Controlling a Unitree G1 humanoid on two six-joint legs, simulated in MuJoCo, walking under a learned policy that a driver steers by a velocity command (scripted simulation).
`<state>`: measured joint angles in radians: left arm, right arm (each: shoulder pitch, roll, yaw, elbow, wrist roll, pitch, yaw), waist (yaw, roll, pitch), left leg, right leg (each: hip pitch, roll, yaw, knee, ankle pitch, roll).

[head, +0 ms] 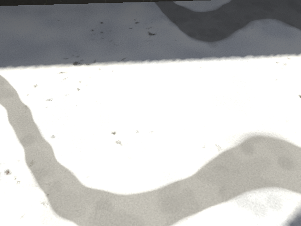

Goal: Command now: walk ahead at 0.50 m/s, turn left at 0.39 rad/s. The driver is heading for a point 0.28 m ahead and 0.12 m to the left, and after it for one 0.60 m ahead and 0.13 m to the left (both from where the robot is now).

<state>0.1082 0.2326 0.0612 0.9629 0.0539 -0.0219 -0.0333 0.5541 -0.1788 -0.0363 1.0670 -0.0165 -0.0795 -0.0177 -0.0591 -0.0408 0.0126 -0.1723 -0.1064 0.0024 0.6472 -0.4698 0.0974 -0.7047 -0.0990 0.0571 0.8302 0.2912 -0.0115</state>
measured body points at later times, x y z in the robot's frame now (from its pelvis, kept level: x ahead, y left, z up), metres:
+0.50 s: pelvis +0.31 -0.06 -0.15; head +0.34 -0.07 +0.30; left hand +0.21 +0.17 -0.29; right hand +0.48 -0.28 -0.29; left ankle +0.40 +0.07 -0.80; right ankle +0.28 -0.16 -0.88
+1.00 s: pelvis +0.51 +0.03 -0.14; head +0.54 +0.06 +0.31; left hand +0.46 +0.28 -0.29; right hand +0.68 -0.17 -0.27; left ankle +0.49 +0.06 -0.88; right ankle +0.67 -0.08 -0.82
